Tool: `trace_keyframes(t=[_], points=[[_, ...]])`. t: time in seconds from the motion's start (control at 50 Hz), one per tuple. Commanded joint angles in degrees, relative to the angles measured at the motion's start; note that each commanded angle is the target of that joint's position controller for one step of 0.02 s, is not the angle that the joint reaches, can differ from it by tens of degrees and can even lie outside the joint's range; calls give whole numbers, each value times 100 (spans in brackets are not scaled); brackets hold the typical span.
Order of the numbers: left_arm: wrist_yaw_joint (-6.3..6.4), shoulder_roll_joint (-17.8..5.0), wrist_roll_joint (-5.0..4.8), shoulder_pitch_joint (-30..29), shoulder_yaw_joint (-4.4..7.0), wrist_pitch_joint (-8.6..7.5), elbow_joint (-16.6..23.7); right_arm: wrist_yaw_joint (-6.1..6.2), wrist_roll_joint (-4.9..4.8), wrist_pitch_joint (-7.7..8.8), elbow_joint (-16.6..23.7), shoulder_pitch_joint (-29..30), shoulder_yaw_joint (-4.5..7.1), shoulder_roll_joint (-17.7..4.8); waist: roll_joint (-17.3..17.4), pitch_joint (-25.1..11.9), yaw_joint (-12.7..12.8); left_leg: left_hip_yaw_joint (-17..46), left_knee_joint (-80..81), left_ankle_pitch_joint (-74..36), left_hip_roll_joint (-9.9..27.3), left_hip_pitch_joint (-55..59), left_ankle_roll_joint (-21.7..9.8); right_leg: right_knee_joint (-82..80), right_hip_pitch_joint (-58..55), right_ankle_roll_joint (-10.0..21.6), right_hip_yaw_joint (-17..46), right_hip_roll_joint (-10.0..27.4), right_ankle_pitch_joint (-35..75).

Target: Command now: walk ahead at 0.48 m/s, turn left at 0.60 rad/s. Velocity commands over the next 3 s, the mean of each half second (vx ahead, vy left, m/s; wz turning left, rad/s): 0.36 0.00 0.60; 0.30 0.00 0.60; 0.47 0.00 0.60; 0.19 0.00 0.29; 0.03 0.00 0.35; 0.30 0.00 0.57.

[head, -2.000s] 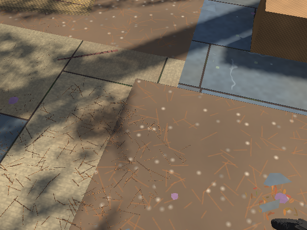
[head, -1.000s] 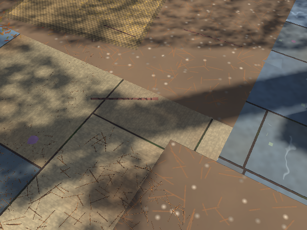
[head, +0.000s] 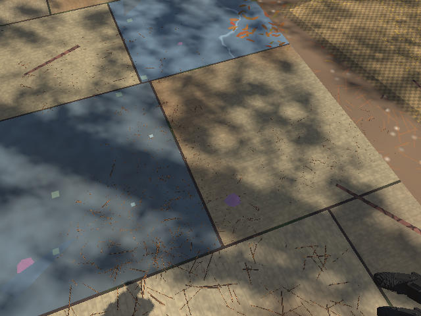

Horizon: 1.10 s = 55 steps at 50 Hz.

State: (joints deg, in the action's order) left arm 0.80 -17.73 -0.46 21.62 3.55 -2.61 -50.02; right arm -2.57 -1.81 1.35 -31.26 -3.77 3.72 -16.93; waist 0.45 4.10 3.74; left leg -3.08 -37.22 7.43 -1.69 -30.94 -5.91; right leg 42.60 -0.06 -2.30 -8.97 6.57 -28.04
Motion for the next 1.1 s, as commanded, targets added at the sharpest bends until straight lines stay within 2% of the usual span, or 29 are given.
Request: trace_keyframes(t=[0.02, 0.04, 0.06, 0.08, 0.1, 0.14, 0.24, 0.32, 0.38, 0.42, 0.44, 0.46, 0.48, 0.5, 0.52, 0.56, 0.62, 0.7, 0.82, 0.86, 0.88, 0.9, 0.92, 0.94, 0.96, 0.98, 1.0, 1.02, 1.1], points=[[-88, -893, -105, -537, 76, -463, 1016, 80, 48, 98, 9, -2060, 430, -1273, 749, -2546, -1155, 4962, 2092, 1954, 2060, 5501, -1636, 3980, 4521, 219, 1549, -552, -181], [-116, -899, -242, -900, 71, -544, 1193, 75, 91, 177, -95, -1876, 348, -1055, 640, -1668, -1046, 4096, 2119, 1543, 1866, 4765, -1391, 3730, 4762, 328, 1433, -340, 302], [-81, -785, -141, -899, 35, -574, 1155, 70, 84, 228, -88, -1493, 296, -928, 25, -1127, -725, 3418, 2138, 827, 1592, 3778, -1213, 3194, 4460, 337, 1431, -83, 729], [-55, -793, -2, -837, 67, -548, 1098, 84, 117, 248, -41, -1134, 250, -788, 7, -906, -486, 2936, 2182, 252, 1361, 3081, -1113, 2713, 4068, 293, 1458, 75, 954], [-74, -806, 34, -703, 86, -474, 1057, 107, 183, 251, 32, -906, 213, -726, 151, -757, -296, 2669, 2328, -91, 1204, 2588, -1087, 2560, 3749, 254, 1471, 160, 1119], [-85, -701, 107, -601, 74, -345, 1032, 153, 164, 289, -27, -803, 213, -736, 196, -636, -165, 2400, 2505, -617, 1110, 2007, -1168, 2215, 3530, 70, 1338, 141, 1268], [-74, -398, 194, -1662, -31, -288, 1365, 313, 129, 244, -318, -1083, 254, -912, 228, -186, -433, 1608, 2344, -1375, 573, 1285, -840, 149, 3346, -217, 1123, -254, 2821], [-172, -383, 111, -2249, -33, -336, 1564, 395, 50, 89, -593, -1542, 318, -1034, 404, -431, -680, 1805, 1788, -1544, 519, 1416, -476, -975, 2602, -124, 1109, -777, 3589], [-205, -632, 104, -2066, 88, -328, 1559, 466, 55, -20, -582, -1454, 302, -898, 616, -620, -503, 2431, 985, -1549, 677, 2122, -314, -1363, 2539, 75, 1390, -800, 2950], [-161, -722, 176, -1510, 157, -376, 1451, 479, 44, -60, -447, -1172, 260, -735, 622, -895, -169, 2459, 111, -1599, 371, 2189, -33, -1899, 1743, 319, 1266, -668, 3433], [-116, -1010, 289, -1048, 207, -398, 1472, 465, 129, -49, -299, -1260, 145, -400, 42, -1659, -62, 2119, -1218, -393, -30, 1613, 240, -1598, 309, 694, 1941, 245, 5147], [-88, -1096, 389, -877, 184, -300, 1507, 436, 141, -47, -476, -2574, 53, -73, -1468, -2495, -557, 1658, -2984, 3797, -826, 131, 660, -1303, -1513, 1791, 3719, 1883, 7082], [-125, -1007, 143, -836, 229, -179, 1464, 406, 57, -63, -553, -2929, 144, -793, -1569, -2908, -556, 1581, -3851, 3393, -358, -351, 815, -1636, -1508, 2086, 4770, 2230, 5153], [-79, -627, 119, -1106, 133, -94, 1633, 437, -10, -166, -549, -2211, 267, -1129, -923, -2193, -326, 1394, -4176, 2818, -119, -645, 993, -1899, -956, 1850, 4047, 1769, 3922], [-35, -419, 149, -1372, 54, 1, 1650, 489, -7, -286, -448, -1701, 294, -1184, -557, -1632, -283, 1126, -4079, 2381, 35, -736, 1076, -2069, -275, 1608, 3320, 1428, 3201], [23, -423, 195, -1751, 18, 109, 1620, 533, 14, -477, -327, -1464, 287, -968, -669, -889, -467, 929, -3678, 2039, 277, -326, 1133, -2464, 1026, 1460, 2433, 945, 2675], [35, -583, 156, -1563, 127, 58, 1437, 494, 68, -446, -305, -1554, 174, -524, -961, -873, -439, 499, -2737, 1774, 381, 32, 1002, -3004, 1338, 1471, 1832, 741, 1495], [25, -843, 6, -1488, 261, -29, 1309, 345, 134, -301, -168, -1091, 128, -502, -763, -931, -320, 449, -1634, 1378, 656, 221, 717, -3359, 1151, 1566, 1782, 1097, 664], [-133, -1048, -141, -1528, 354, 7, 1152, 195, 77, -252, -315, -1082, 161, -565, -721, -682, -425, -19, -165, 1160, 541, 1134, 379, -3365, 1322, 1309, 1191, 1164, 162], [-144, -992, -178, -1602, 336, 80, 1092, 170, 73, -239, -530, -1436, 185, -516, -566, -641, -655, -303, 616, 890, 345, 1884, 207, -2950, 1646, 1085, 841, 1011, -253], [-146, -798, -135, -1593, 281, 102, 1066, 195, 53, -235, -734, -1838, 241, -592, -381, -619, -792, -285, 861, 1055, 197, 2441, 75, -2401, 2012, 896, 571, 772, -474], [-187, -389, -37, -1715, 154, 104, 1124, 252, 7, -223, -930, -2445, 354, -874, 462, -582, -980, 769, 1516, 1793, 715, 3119, -275, -797, 2776, 549, 4, 283, -339], [-221, -117, 75, -1969, 59, 47, 1479, 290, 50, -167, -797, -2650, 502, -1670, 1662, -276, -938, 3714, 2337, 3226, 1996, 3664, -1196, 1282, 4834, 110, -21, -586, -729], [-236, -489, -70, -2262, 139, -115, 1581, 231, 155, 19, -620, -2366, 426, -1484, 1062, -111, -985, 4485, 2869, 3571, 2274, 3403, -1516, 1890, 5461, 261, 1050, -568, -480], [-285, -720, -174, -2148, 204, -231, 1561, 228, 163, 154, -557, -2040, 315, -1175, 922, 69, -762, 4026, 2877, 3149, 2157, 3392, -1358, 1873, 5585, 363, 1225, -352, 196], [-301, -774, -95, -1988, 225, -303, 1423, 231, 117, 220, -523, -1855, 245, -963, 791, 49, -624, 3457, 2726, 2357, 1941, 3363, -1146, 1696, 5421, 355, 1201, -224, 749], [-292, -778, 49, -2002, 233, -353, 1352, 249, 86, 212, -516, -1755, 206, -874, 679, -51, -598, 3052, 2671, 1695, 1749, 3335, -978, 1402, 5201, 289, 1183, -186, 1129], [-300, -753, 108, -2038, 239, -374, 1326, 287, 106, 197, -503, -1728, 170, -823, 640, -100, -560, 2725, 2671, 1150, 1562, 3220, -862, 1127, 4906, 213, 1164, -204, 1478], [-334, -356, 46, -2439, 106, -344, 1365, 432, 124, 178, -557, -1871, 209, -936, 531, -172, -643, 1893, 2595, -64, 1122, 2770, -645, -182, 4032, -44, 995, -562, 2622]])
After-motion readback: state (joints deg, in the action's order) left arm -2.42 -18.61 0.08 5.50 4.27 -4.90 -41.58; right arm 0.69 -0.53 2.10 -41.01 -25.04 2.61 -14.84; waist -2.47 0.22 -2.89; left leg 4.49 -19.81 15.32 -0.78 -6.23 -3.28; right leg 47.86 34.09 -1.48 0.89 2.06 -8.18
